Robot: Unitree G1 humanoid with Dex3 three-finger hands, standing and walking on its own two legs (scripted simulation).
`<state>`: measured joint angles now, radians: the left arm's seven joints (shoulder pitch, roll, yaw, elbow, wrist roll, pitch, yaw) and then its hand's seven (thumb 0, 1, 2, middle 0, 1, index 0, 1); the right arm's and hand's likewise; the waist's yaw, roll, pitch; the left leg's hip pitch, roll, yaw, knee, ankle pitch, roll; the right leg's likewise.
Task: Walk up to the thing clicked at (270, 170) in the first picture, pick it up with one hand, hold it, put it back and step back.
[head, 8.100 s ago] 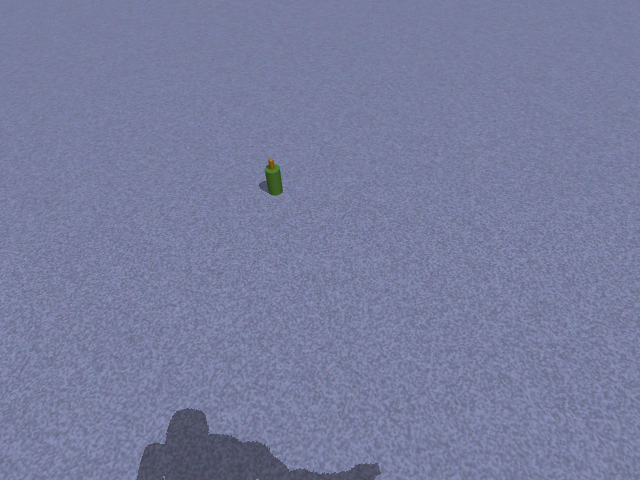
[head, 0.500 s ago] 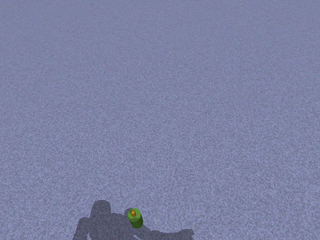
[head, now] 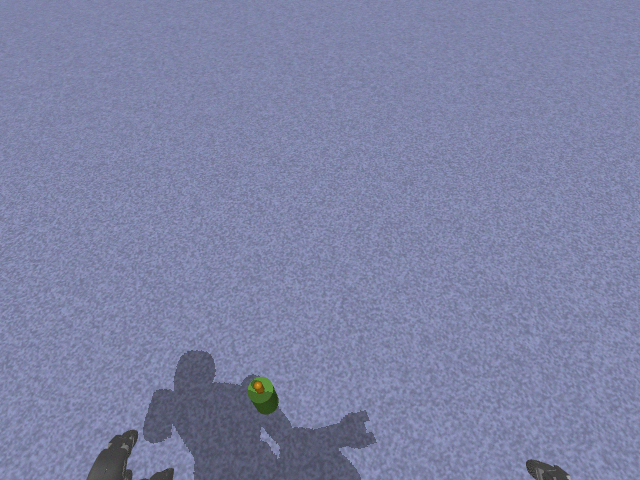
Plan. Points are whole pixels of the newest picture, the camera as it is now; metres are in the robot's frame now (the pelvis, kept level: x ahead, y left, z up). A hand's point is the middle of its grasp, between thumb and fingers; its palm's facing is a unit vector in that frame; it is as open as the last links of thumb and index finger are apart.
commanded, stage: go down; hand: left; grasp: from the side
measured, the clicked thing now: (262, 393) +0.40 +0.20 -0.67
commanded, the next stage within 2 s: none
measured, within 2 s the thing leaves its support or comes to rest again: neither
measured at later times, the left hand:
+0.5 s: hand out of the picture +0.16 +0.27 -0.18, palm faces +0.05 -0.94 -0.33, open 17.1 cm
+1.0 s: hand out of the picture +0.16 +0.30 -0.21, palm faces +0.09 -0.95 -0.30, open 17.3 cm
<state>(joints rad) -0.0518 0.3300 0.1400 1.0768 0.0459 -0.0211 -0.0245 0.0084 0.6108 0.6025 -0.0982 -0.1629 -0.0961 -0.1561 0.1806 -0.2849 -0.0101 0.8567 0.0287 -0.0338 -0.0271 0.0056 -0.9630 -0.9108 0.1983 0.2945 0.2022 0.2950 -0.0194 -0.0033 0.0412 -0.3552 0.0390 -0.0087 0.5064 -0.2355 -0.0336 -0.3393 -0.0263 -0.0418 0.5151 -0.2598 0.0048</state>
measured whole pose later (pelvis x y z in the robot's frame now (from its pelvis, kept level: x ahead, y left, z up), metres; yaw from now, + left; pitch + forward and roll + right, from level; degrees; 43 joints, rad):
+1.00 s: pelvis -0.01 +0.01 -0.11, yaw +0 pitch +20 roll -2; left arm 0.25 0.37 0.31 0.42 -0.02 0.13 -0.15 -0.01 -0.52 0.07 -0.07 -0.08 -0.06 -0.08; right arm 0.21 -0.25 -0.01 0.54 -0.01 -0.19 -0.06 0.01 -0.91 -0.90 0.20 0.30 0.20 0.30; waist -0.03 0.01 -0.14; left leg -1.07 0.04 -0.05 1.27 -0.56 -0.02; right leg -1.02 -0.03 -0.05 1.23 -0.57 0.02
